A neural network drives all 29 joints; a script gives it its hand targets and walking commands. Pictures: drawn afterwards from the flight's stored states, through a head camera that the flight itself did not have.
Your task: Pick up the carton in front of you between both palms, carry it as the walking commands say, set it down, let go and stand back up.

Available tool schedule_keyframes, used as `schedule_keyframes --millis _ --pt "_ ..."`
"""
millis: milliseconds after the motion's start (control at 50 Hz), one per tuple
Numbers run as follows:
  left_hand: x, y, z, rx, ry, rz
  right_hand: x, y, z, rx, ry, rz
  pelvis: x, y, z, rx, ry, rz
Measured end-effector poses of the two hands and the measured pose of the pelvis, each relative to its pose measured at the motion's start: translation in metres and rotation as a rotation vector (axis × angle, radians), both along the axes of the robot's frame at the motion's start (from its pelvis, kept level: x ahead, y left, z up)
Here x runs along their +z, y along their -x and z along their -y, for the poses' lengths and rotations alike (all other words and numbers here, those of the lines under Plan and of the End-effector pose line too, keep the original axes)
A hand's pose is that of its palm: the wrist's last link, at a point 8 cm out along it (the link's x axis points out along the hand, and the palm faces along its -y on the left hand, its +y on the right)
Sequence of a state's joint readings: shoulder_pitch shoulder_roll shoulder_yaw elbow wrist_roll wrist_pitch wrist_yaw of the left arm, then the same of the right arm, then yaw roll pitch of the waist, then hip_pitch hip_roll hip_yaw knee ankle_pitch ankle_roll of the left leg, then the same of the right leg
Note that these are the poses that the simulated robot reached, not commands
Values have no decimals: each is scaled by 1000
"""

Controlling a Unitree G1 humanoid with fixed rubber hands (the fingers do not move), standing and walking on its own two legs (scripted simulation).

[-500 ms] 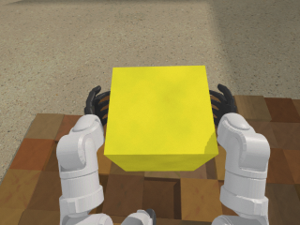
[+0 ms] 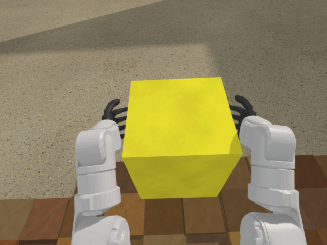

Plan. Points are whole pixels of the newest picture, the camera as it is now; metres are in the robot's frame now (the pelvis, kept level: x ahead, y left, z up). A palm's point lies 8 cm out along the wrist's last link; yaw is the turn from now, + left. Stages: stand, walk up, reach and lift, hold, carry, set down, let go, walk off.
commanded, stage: carry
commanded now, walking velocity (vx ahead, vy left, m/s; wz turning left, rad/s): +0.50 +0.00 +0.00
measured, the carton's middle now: (177, 143) +0.37 +0.00 +0.06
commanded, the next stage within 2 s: none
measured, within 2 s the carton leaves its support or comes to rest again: neither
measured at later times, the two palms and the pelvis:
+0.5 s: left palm (136, 70) +0.66 +0.14 +0.09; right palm (224, 72) +0.64 -0.16 +0.08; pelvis +0.34 +0.01 -0.01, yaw +0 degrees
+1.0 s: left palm (146, 25) +0.95 +0.13 +0.12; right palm (214, 22) +0.98 -0.17 +0.11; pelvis +0.63 -0.06 +0.00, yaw +2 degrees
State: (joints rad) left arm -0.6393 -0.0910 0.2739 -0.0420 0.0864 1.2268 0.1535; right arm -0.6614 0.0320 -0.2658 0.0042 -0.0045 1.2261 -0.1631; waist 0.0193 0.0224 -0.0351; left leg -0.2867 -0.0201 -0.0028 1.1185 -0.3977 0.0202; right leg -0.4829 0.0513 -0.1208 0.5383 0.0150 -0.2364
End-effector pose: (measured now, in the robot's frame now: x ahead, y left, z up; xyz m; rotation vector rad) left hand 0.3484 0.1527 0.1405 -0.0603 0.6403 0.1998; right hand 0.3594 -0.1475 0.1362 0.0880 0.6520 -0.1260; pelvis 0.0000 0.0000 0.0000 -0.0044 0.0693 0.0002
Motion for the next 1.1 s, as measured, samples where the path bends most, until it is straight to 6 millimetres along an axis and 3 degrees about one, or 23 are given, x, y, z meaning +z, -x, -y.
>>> schedule_keyframes --millis 160,300,360,460,560,680,760,840,900,1000,1100 --pt "-28 -77 -23 110 40 -56 -30 -99 -25 49 -38 -59 14 -100 10 20 -19 -35" --pt "-42 -168 -29 96 68 3 -41 -180 -31 21 -20 3 2 -217 -2 25 1 -21" --pt "-49 -220 -26 38 57 58 -43 -220 -27 3 18 62 -16 -267 -8 16 -11 -8" --pt "-56 -286 -1 -60 43 2 -53 -260 -2 -76 31 7 -15 -320 -12 12 -26 -24" --pt "-47 -350 21 -94 41 5 -43 -314 20 -108 28 10 -8 -372 -7 -1 -17 -25" --pt "-30 -429 33 -67 4 42 -26 -409 33 -54 28 47 -9 -448 16 -4 -13 -27" --pt "-33 -476 39 -26 -19 31 -34 -471 39 0 26 37 -18 -500 36 13 4 -15" --pt "-45 -504 35 32 -16 -42 -43 -517 34 46 9 -35 -10 -543 49 28 -22 -11" --pt "-42 -533 29 64 -12 -50 -42 -553 28 61 -8 -45 -2 -574 53 33 -28 -20" --pt "-22 -599 23 80 -4 25 -24 -619 21 71 -3 32 3 -628 55 35 -26 -37" --pt "-5 -670 16 70 12 110 -7 -684 15 50 -2 115 -5 -696 46 34 -6 -38"
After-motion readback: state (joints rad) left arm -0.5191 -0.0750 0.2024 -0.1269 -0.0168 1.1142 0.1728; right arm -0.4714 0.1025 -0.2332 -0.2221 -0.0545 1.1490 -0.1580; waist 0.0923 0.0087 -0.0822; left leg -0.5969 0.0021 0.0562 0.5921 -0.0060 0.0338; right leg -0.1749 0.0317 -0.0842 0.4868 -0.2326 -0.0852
